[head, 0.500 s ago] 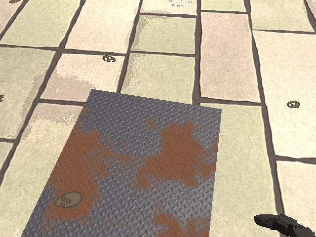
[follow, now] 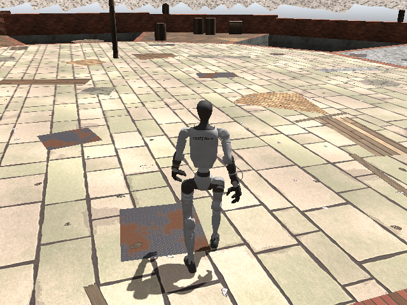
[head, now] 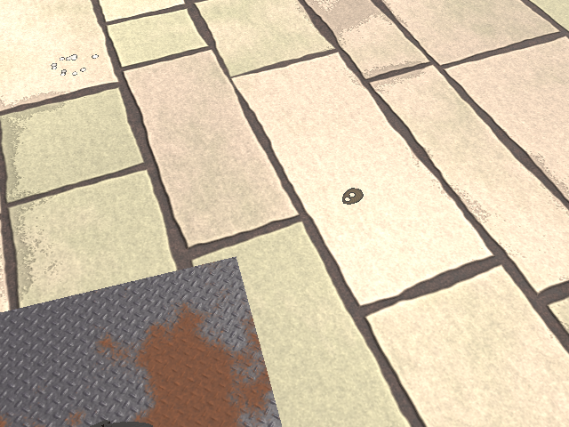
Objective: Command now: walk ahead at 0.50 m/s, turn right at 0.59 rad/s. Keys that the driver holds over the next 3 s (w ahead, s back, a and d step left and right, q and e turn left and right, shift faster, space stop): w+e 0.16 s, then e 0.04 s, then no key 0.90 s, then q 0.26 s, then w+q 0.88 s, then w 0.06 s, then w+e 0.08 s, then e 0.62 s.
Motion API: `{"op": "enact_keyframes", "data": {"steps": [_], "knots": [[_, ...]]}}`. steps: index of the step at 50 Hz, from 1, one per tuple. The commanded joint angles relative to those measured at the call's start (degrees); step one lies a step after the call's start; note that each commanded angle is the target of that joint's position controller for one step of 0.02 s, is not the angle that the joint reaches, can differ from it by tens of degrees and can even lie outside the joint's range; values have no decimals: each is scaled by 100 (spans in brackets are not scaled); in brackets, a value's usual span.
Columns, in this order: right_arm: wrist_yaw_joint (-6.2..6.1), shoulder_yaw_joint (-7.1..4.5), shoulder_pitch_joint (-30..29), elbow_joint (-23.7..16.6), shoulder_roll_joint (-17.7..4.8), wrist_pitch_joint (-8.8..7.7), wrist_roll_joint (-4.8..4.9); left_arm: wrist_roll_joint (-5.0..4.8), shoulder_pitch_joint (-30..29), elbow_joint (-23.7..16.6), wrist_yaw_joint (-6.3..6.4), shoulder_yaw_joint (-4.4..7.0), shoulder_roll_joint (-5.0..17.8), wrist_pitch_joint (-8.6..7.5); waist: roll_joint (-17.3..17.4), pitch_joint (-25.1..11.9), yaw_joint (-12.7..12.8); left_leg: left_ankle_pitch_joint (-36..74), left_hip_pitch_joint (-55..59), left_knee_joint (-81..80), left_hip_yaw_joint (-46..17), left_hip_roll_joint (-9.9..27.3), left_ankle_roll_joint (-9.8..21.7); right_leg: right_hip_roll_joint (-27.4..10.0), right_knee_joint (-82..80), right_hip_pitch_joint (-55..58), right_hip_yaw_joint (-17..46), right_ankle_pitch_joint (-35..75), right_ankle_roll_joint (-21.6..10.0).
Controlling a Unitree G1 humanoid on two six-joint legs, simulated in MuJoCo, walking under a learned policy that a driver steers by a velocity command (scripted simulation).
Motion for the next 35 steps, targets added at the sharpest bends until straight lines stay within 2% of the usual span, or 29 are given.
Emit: {"op": "enact_keyframes", "data": {"steps": [1, 2, 3, 4, 5, 6, 7, 8, 9, 10, 12, 15, 19, 23, 25, 27, 28, 29, 30, 31, 32, 33, 34, 35], "knots": [[-71, -229, 123, -182, -1126, 88, -9, 31, 252, -289, 52, 144, 459, -86, 726, -192, 409, 5848, 66, 1128, -222, 1528, 704, 578, -311, 838, -404, -761, -349], [-71, -233, 98, -196, -1186, 154, 12, 51, 1001, -68, 100, 222, 573, -140, 611, -624, 742, 5809, -182, 2246, -96, 1460, 629, 809, -674, 1779, -399, -668, -502], [-56, -203, 74, -312, -1119, 181, -8, 110, 2003, 243, 191, 370, 915, -185, 197, -1233, 1159, 4482, -1234, 3818, -60, 1333, 447, 462, -933, 3297, 318, -919, -743], [71, -40, 243, -775, -406, 144, 51, 75, 2064, 186, 278, 527, 1632, -191, -1256, -1751, 846, -289, -3820, 5861, -141, 445, 102, -1394, -1266, 5130, 3254, -1425, -1490], [114, -148, -416, -980, -867, 67, 1, -89, 2248, 42, 336, 534, 1670, -106, -689, -2049, 1106, -1018, -4618, 6629, -1403, -53, 33, -1775, -2137, 5207, 4942, -1243, -1709], [147, -146, -959, -1141, -873, 12, 53, -101, 2028, 168, 388, 496, 1547, -76, -297, -1182, 1031, -345, -5103, 6558, -1674, 281, 116, -1561, -2173, 4741, 3855, -589, -1541], [144, -94, -900, -1106, -778, -52, 77, -150, 1746, 190, 414, 418, 1237, -105, -19, -679, 768, 176, -4835, 5996, -1668, 500, 147, -1350, -2204, 3920, 3192, 193, -1336], [132, -101, -817, -1030, -762, -31, 21, -168, 1477, 162, 424, 360, 1043, -151, 144, -420, 515, 304, -4434, 5561, -1695, 631, 131, -1029, -2269, 3302, 2706, 831, -1127], [121, -100, -660, -1004, -751, 74, -75, -215, 1258, 128, 439, 304, 899, -193, 104, -316, 287, 299, -4050, 5362, -1709, 660, 51, -810, -2293, 2854, 2328, 1730, -1044], [115, -101, -521, -960, -728, 190, -123, -232, 1196, 96, 426, 270, 840, -251, 91, -370, 182, 233, -3775, 5252, -1705, 638, -27, -707, -2230, 2640, 2091, 2645, -1029], [124, -82, -382, -926, -609, 349, -113, -250, 1320, 162, 394, 254, 880, -363, 126, -450, 59, 301, -3645, 4980, -1589, 529, -126, -562, -2117, 2505, 1649, 4027, -982], [126, -50, -754, -1028, -551, 419, -87, -221, 1656, 291, 406, 231, 907, -368, -71, -443, 188, 887, -3768, 4406, -1458, 411, -129, -362, -2068, 2531, 1332, 4637, -705], [131, 18, -1404, -1196, -540, 424, -32, -223, 1969, 428, 475, 156, 813, -310, -262, -393, 465, 1611, -3859, 3370, -1417, 294, -3, -286, -1978, 2930, 1255, 4667, -327], [104, 72, -1692, -1217, -561, 369, 4, -149, 2163, 580, 556, 99, 772, -260, -289, -335, 636, 1738, -3618, 2539, -1382, 74, 176, -404, -1734, 3361, 1337, 4731, -241], [73, 67, -1508, -1126, -620, 322, -2, -117, 2093, 629, 587, 83, 782, -241, -310, -284, 553, 1426, -3189, 2180, -1381, -68, 319, -474, -1451, 3352, 1436, 4896, -216], [4, 28, -880, -885, -712, 251, -18, -162, 1920, 668, 615, 89, 859, -260, -260, -333, 246, 1510, -2403, 1416, -1400, -197, 509, -437, -851, 3326, 1535, 5064, -117], [-38, 20, -416, -738, -743, 162, -45, -229, 1778, 658, 608, 81, 885, -294, -54, -500, -34, 2764, -1567, 769, -1590, 23, 624, -252, -265, 3063, 1445, 4514, 4], [-84, -31, 7, -683, -1097, 96, -64, -265, 1976, 517, 591, 23, 711, -356, 623, -1096, 1, 5863, -311, 1151, -2597, 1154, 965, 162, 768, 2356, 1280, 2185, 156], [-65, -28, -111, -713, -1139, 178, 53, -396, 2819, 744, 586, 1, 376, -262, 1538, -1792, 291, 7894, 382, 1284, -3866, 2394, 2111, 1050, 2102, 1605, 988, -2514, 373], [4, 63, -280, -759, -831, 230, 185, -194, 2585, 878, 606, 57, 727, -126, 766, -1623, 274, 6747, -284, 915, -3992, 2264, 2191, 1005, 2468, 1490, 1230, -2948, 331], [11, 123, -690, -792, -659, 252, 158, -109, 2288, 903, 592, 67, 684, -54, 487, -1010, 381, 5421, -907, 615, -3594, 1973, 2018, 868, 2566, 1408, 1319, -2680, 373], [-10, 188, -1059, -834, -492, 295, 102, -84, 2106, 909, 572, 41, 602, 3, 352, -688, 490, 4267, -1402, 317, -3248, 1676, 1758, 710, 2286, 1467, 1299, -2424, 424], [-47, 226, -1265, -826, -441, 329, 68, -90, 1997, 928, 551, 22, 542, 81, 522, -444, 577, 3467, -1832, 59, -2914, 1412, 1523, 581, 1863, 1657, 1237, -2231, 500], [-65, 218, -1373, -776, -501, 370, 35, -78, 2115, 1018, 534, -12, 458, 155, 781, -377, 667, 2873, -2130, -55, -2602, 1128, 1344, 575, 1482, 1940, 1037, -2114, 576]]}}
Next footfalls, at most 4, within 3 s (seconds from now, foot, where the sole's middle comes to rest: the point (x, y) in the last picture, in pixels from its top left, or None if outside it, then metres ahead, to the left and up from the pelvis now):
0.06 right None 0.18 -0.08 -0.77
0.56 left None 0.42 0.01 -0.77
0.88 right None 0.29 -0.17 -0.77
1.74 right None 0.43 -0.20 -0.77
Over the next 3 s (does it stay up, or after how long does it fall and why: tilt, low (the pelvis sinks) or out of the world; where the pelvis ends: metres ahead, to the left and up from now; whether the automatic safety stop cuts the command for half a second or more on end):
stays up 0.87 0.09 0.00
